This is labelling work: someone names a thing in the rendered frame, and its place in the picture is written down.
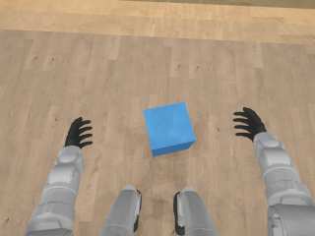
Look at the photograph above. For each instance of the robot left hand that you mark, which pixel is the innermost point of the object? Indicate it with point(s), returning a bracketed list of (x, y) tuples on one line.
[(73, 138)]

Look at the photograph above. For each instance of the robot right hand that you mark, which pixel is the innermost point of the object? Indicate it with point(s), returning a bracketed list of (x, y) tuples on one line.
[(255, 125)]

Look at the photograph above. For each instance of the robot right thigh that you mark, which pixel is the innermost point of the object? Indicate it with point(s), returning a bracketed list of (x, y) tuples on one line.
[(197, 220)]

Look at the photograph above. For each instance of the right robot forearm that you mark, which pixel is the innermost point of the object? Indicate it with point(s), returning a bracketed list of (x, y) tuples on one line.
[(283, 185)]

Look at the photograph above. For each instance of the right robot shin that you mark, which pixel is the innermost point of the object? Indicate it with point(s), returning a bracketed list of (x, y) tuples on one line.
[(180, 220)]

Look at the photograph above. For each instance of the carton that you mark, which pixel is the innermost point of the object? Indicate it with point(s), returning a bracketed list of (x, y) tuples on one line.
[(169, 128)]

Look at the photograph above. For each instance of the left robot forearm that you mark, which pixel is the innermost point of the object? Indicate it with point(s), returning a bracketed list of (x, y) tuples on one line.
[(56, 207)]

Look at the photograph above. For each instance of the right robot upper arm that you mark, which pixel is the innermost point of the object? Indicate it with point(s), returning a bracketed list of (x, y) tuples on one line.
[(290, 220)]

